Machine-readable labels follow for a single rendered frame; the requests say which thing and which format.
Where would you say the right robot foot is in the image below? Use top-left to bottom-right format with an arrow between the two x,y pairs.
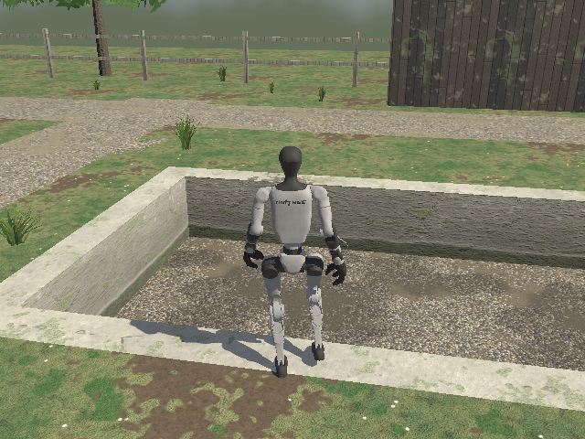
312,342 -> 324,361

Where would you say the left robot upper arm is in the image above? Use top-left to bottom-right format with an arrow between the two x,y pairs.
250,186 -> 272,236

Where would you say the right robot forearm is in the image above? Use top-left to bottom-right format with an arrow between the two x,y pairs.
324,223 -> 344,265

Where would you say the left robot hand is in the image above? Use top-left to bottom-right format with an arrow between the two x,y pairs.
243,250 -> 264,269

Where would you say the right robot upper arm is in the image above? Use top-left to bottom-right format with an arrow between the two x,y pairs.
310,185 -> 334,238

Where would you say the left robot forearm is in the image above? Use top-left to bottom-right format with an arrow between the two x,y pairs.
244,223 -> 260,253

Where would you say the robot left shin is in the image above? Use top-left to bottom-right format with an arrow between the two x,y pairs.
269,305 -> 284,366

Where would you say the right robot hand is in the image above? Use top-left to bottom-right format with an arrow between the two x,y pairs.
325,261 -> 346,285

